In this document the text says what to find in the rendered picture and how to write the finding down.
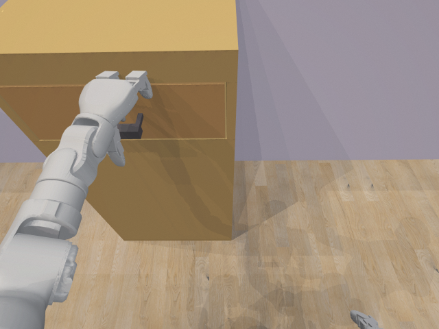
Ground robot left hand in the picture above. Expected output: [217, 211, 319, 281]
[79, 71, 153, 167]

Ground cabinet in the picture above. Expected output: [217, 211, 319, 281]
[0, 0, 239, 241]

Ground robot right hand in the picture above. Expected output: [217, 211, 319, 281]
[350, 310, 383, 329]

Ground left robot forearm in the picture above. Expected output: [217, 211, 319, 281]
[0, 113, 115, 261]

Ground handle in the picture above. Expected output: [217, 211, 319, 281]
[117, 113, 143, 139]

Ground robot left upper arm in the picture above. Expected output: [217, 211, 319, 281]
[0, 233, 78, 329]

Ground drawer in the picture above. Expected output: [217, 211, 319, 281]
[0, 82, 225, 140]

